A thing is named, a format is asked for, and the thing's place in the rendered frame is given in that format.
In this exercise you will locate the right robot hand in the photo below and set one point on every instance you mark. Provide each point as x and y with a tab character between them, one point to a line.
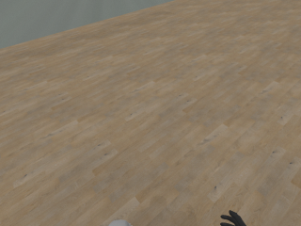
234	218

